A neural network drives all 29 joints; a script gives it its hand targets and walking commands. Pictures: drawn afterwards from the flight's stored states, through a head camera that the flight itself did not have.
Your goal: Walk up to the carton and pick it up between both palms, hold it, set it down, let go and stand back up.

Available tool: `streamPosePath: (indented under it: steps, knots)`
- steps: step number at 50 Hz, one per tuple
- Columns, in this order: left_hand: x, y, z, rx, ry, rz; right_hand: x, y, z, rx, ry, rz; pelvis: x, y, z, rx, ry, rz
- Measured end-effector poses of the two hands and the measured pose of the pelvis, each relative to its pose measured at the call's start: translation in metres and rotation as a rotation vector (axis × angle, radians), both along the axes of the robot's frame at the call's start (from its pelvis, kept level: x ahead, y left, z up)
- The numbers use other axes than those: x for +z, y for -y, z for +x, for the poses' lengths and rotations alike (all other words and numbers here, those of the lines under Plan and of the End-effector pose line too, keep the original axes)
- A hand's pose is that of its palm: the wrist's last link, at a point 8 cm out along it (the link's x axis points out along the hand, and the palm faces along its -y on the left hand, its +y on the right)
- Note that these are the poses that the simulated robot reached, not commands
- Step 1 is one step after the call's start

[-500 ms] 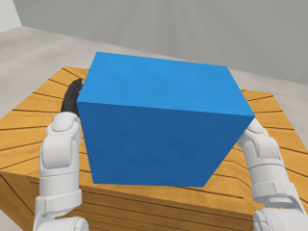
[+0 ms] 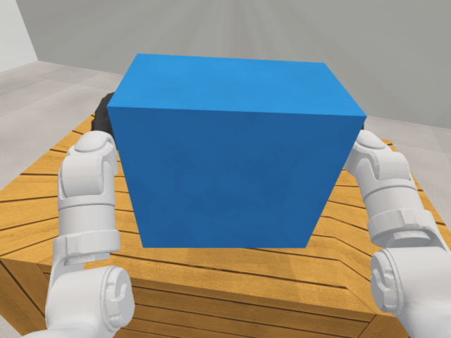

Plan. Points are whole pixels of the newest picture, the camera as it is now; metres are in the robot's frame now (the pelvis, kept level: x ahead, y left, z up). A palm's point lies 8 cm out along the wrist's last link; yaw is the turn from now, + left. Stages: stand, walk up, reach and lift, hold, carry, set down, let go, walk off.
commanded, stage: reach and lift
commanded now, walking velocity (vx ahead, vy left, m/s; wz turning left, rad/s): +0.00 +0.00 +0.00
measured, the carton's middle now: (229, 159) +0.39 +0.00 +0.19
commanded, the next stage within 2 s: hold in 1.36 s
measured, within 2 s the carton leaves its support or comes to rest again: neither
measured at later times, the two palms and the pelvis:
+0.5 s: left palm (95, 126) +0.38 +0.21 +0.26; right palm (346, 122) +0.38 -0.19 +0.27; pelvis +0.01 +0.02 +0.00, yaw +1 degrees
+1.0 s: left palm (87, 119) +0.35 +0.21 +0.29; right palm (351, 115) +0.38 -0.19 +0.29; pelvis -0.01 -0.01 +0.00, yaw +1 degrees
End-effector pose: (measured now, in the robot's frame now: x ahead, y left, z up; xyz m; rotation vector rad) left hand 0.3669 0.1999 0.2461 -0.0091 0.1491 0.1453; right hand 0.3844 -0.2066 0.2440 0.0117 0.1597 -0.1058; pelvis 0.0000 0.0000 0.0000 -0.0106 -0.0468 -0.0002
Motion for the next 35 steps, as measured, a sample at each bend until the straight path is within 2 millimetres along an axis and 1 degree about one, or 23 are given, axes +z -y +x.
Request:
streamPosePath:
  steps: [5, 9, 15, 22, 29, 32, 35]
  knots:
    - [0.012, -0.015, -0.001, 0.018, -0.004, 0.006, 0.002, -0.015, 0.004, 0.012, -0.012, 0.003, 0.000, 0.000, 0.003, 0.015, 0.002, -0.001]
    - [0.020, -0.025, -0.002, 0.014, 0.019, 0.009, 0.012, -0.026, 0.005, 0.012, 0.006, -0.002, 0.000, -0.002, 0.004, 0.026, 0.009, -0.005]
    - [0.021, -0.030, 0.006, -0.007, 0.009, 0.017, 0.022, -0.031, 0.007, -0.006, -0.005, -0.003, 0.000, -0.009, 0.006, 0.030, 0.002, -0.008]
    - [0.018, -0.022, 0.010, -0.034, 0.021, 0.017, 0.031, -0.023, 0.002, -0.033, 0.009, -0.014, 0.000, -0.018, 0.012, 0.017, 0.008, -0.016]
    - [0.015, -0.005, 0.009, -0.050, -0.002, 0.012, 0.025, -0.005, -0.007, -0.049, -0.012, -0.010, -0.001, -0.022, 0.013, -0.007, 0.016, -0.016]
    - [0.017, -0.002, 0.007, -0.047, 0.001, 0.008, 0.024, -0.002, -0.009, -0.046, -0.010, -0.014, -0.001, -0.020, 0.011, -0.014, 0.019, -0.015]
    - [0.023, 0.000, 0.003, -0.038, 0.013, 0.002, 0.027, 0.000, -0.010, -0.040, 0.001, -0.011, -0.001, -0.017, 0.009, -0.016, 0.018, -0.013]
